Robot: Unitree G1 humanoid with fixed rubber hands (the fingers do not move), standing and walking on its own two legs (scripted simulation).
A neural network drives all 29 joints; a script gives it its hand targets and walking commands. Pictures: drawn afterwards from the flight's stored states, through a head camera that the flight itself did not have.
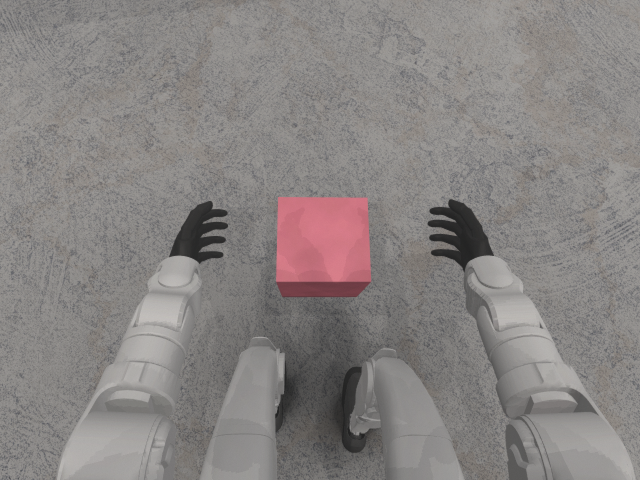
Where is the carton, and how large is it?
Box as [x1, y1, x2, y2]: [276, 197, 370, 296]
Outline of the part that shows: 278,197 276,282 282,296 356,296 370,282 367,198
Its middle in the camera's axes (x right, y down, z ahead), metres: +0.01 +0.03 +1.00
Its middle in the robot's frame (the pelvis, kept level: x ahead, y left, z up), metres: +0.49 +0.00 -0.56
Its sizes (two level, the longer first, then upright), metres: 0.210 0.200 0.250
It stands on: the floor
